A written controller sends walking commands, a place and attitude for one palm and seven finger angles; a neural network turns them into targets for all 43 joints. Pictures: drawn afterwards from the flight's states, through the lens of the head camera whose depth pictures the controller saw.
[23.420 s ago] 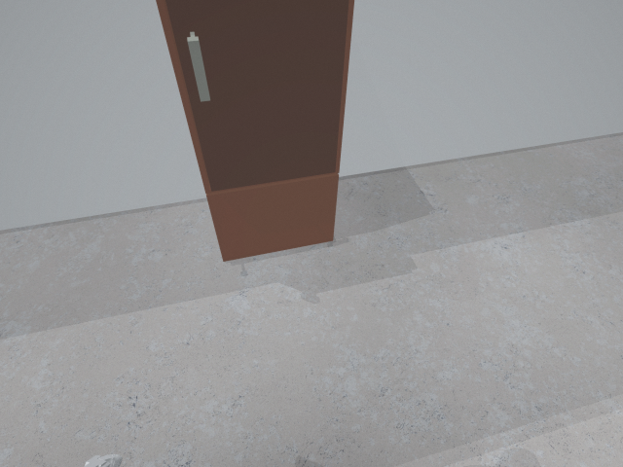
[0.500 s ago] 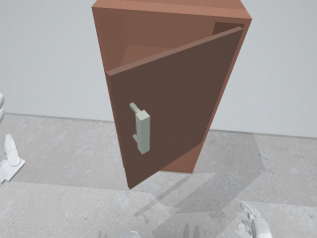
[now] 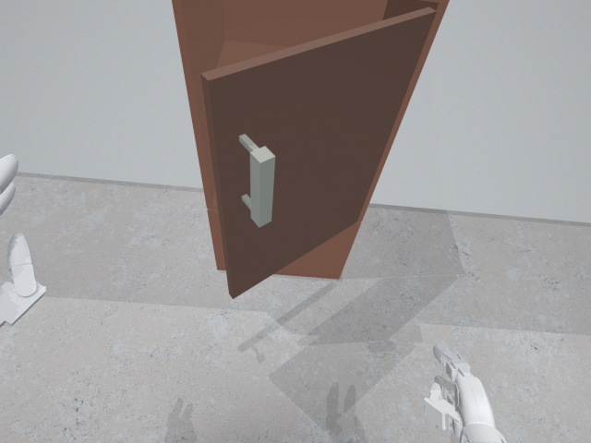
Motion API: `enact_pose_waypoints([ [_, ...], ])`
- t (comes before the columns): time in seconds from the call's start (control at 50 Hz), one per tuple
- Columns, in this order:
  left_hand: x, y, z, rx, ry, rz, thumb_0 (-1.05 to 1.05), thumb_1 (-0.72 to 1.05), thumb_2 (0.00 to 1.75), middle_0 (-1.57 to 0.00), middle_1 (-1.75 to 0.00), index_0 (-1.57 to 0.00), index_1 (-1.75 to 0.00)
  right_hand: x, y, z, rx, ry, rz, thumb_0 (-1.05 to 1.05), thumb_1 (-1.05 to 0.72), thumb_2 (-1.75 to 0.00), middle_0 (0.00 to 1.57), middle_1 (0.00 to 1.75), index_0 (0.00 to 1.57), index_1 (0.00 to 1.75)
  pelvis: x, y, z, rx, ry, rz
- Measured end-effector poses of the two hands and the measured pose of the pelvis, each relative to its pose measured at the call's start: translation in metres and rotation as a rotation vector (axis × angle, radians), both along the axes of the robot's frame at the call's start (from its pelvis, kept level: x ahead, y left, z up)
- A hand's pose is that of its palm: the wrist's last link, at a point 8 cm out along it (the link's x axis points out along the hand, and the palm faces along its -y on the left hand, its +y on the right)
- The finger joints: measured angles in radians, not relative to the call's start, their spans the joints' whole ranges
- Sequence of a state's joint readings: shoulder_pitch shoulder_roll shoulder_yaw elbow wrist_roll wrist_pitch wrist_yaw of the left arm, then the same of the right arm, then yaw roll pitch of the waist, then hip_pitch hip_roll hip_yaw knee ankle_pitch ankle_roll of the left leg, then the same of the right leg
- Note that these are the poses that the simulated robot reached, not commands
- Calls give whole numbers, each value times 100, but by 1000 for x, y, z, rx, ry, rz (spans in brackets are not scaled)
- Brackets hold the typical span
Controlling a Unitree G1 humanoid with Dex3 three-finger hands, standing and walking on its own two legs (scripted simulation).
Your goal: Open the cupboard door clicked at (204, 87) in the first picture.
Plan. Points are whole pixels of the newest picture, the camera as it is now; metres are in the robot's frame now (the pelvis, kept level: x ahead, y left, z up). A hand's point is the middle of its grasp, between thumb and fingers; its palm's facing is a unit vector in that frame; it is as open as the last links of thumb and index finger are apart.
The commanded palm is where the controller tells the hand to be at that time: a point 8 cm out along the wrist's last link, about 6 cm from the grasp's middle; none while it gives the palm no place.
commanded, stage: stop stepping back and stand still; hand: left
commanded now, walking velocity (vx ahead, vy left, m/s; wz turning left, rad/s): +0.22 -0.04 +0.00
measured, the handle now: (253, 181) +0.47 +0.10 +0.06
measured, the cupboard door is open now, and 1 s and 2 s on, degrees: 40 40 40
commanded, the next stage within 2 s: let the arm hang, fingers relaxed in 0.66 s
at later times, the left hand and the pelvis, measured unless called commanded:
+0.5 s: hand out of the picture +0.11 +0.28 +0.17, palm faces +0.50 -0.80 -0.34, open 7.4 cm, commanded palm +0.04 +0.31 +0.18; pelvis -0.09 +0.01 +0.00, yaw +2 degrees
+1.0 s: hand out of the picture -0.01 +0.17 -0.15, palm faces +0.07 -0.97 -0.21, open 7.4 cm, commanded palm none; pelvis -0.10 -0.01 -0.01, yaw +4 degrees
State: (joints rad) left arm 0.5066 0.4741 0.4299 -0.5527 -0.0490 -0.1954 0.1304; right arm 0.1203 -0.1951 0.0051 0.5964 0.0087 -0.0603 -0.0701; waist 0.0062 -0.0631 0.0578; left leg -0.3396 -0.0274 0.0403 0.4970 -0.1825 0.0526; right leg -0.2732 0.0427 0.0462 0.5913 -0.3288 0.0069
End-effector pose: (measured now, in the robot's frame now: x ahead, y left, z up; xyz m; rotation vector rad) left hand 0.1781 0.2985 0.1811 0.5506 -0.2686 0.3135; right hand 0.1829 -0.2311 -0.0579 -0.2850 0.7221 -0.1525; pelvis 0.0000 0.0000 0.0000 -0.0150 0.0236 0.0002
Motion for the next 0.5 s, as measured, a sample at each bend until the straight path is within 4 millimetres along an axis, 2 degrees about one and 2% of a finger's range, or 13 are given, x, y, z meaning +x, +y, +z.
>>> enact_pose_waypoints([
  [0.08,-23,-1,7,17,22,-25,2,89,90,-21,-30,-21,-30,-25,0,15,5,-70,-2,2,-90,-90,20,30,20,30,-24,2,5,-12,-24,-7],
  [0.14,-48,-4,11,22,32,-17,1,89,90,-21,-30,-21,-30,-50,-1,18,14,-87,-14,1,-90,-90,20,30,20,30,-36,0,7,-17,-33,-9],
  [0.3,-108,-3,5,-25,25,106,1,89,90,-21,-30,-21,-30,-111,-9,-11,24,32,0,1,-90,-90,20,30,20,30,-72,-8,4,5,-39,4],
  [0.4,-117,3,1,-93,-58,137,1,89,90,-21,-30,-21,-30,-141,-16,-16,-5,78,-30,2,-90,-90,20,30,20,30,-79,-4,6,16,-43,13],
  [0.5,-112,13,-1,-93,-116,110,1,89,90,-21,-30,-21,-30,-150,-15,-18,-46,39,-60,2,-90,-90,20,30,20,30,-86,9,-5,3,-54,32],
])
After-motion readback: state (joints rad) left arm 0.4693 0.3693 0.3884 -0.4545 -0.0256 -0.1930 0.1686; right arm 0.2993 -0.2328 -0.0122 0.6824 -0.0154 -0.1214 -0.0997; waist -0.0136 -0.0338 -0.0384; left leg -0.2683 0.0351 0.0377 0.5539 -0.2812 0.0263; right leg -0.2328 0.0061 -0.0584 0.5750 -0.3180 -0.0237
